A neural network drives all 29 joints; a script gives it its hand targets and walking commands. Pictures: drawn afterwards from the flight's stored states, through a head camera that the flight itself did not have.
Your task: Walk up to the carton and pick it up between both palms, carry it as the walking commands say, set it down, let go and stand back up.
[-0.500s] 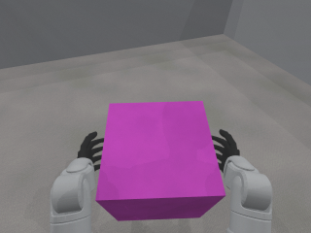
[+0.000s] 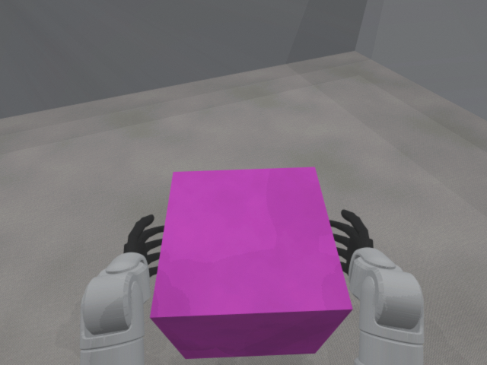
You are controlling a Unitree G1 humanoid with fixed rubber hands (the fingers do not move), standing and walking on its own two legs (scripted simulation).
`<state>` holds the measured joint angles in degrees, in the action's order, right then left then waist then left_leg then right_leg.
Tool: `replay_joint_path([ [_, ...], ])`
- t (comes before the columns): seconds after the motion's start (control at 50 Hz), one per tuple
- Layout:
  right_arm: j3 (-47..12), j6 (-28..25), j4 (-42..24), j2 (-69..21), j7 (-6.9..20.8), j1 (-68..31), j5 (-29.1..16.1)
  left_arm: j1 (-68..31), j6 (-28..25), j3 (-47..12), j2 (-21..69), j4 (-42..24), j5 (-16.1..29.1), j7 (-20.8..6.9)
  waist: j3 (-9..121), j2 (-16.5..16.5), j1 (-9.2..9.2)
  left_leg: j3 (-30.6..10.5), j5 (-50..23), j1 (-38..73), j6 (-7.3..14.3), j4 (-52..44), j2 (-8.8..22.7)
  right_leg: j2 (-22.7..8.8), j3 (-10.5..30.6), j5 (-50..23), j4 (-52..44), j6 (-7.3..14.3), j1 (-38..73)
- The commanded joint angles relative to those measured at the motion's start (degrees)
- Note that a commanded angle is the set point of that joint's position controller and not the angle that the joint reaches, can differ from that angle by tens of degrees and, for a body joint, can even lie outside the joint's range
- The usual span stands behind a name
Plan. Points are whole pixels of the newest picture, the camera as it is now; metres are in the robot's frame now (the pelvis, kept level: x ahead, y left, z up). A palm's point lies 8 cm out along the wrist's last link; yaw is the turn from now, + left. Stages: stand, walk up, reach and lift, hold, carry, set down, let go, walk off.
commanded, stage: carry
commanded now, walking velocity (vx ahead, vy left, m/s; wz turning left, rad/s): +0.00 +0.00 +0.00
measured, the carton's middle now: (247, 266) +0.29 -0.01 +0.00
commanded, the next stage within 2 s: none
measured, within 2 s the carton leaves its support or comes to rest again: neither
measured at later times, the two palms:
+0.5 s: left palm (129, 253) +0.28 +0.17 +0.08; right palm (340, 240) +0.28 -0.16 +0.08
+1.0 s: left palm (145, 243) +0.30 +0.15 +0.07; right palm (347, 234) +0.30 -0.18 +0.08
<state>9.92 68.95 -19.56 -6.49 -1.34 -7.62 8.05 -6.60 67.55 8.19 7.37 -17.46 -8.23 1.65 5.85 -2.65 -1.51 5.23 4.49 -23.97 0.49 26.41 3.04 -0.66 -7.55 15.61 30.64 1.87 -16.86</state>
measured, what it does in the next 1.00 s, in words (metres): stands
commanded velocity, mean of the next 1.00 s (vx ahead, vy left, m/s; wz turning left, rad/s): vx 0.00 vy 0.00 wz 0.00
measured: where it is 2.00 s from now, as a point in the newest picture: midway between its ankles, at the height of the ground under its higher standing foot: outside the picture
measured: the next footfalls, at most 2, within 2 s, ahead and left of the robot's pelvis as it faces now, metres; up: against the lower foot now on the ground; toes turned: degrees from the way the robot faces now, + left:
none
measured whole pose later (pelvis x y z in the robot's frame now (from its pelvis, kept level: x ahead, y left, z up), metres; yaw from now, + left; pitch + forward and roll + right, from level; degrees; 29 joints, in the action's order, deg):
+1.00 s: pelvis +0.04 -0.01 +0.00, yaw -1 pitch +3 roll +0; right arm 10.1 64.0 -15.4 -7.5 -1.1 -8.5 8.7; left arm -6.7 64.1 9.6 7.4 -15.2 -8.6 1.4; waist 5.9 -0.6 -0.2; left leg 6.6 8.4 -23.0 0.1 28.2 3.2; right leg -0.8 -6.2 19.0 31.5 1.8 -15.9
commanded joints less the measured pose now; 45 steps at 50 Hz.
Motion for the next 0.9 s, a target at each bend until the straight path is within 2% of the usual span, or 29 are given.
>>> replay_joint_path([
  [0.0, -43.3, 0.2, -1.5, -46.6, 14.5, -30.5, -24.5, -28.6, 0.4, -39.9, 45.1, -3.9, 21.3, -12.4, 7.0, 3.7, 1.52, -3.1, 11.1, 6.8, -0.1, -3.6, 3.4, -8.6, 7.1, 16.4, -12.0, 0.2, -5.8],
  [0.06, -42.5, 0.1, -0.6, -47.1, 14.6, -30.3, -24.3, -29.6, 0.6, -40.6, 46.0, -4.4, 21.9, -12.5, 8.1, 0.0, 1.66, -6.2, 15.5, 4.9, 0.2, -7.2, 5.5, -7.0, 6.5, 11.0, -8.7, -0.2, -3.4],
  [0.1, -42.3, -0.1, -0.8, -47.5, 14.4, -29.8, -24.1, -30.1, 0.6, -41.3, 46.6, -5.0, 22.8, -12.6, 9.7, -0.5, 1.67, -6.7, 15.4, 5.4, 0.3, -7.8, 6.2, -6.6, 6.3, 8.3, -7.6, -0.2, -2.3],
  [0.3, -41.9, -1.0, -2.1, -47.7, 13.0, -27.3, -22.5, -29.9, 0.6, -42.7, 46.6, -5.6, 25.1, -13.5, 13.1, 1.2, 1.36, -6.4, 7.7, 9.6, 1.0, -5.7, 6.8, -6.7, 5.8, 1.6, -6.3, -0.7, -1.2],
  [0.56, -42.3, -1.7, -1.9, -47.2, 13.2, -27.3, -22.8, -28.2, -0.5, -41.3, 45.7, -4.9, 23.3, -13.0, 14.6, 2.2, 1.34, -4.9, -5.9, 11.2, 1.6, -1.1, 6.4, -7.7, 6.0, -5.9, -4.3, -0.9, 1.3],
  [0.68, -41.9, -2.6, -0.9, -46.9, 13.2, -27.4, -22.3, -28.2, -1.4, -40.6, 45.6, -4.1, 22.5, -12.9, 14.5, 2.4, 1.36, -4.2, -7.5, 11.3, 1.5, -0.1, 6.2, -7.9, 6.4, -8.0, -4.2, -0.7, 1.7],
  [0.88, -40.9, -4.5, 0.9, -46.4, 12.8, -27.0, -21.1, -28.4, -3.3, -39.8, 45.2, -2.6, 21.6, -12.9, 14.0, 2.9, 1.34, -3.5, -6.1, 11.5, 1.1, 0.2, 5.9, -8.0, 6.8, -9.1, -5.1, -0.4, 1.5],
])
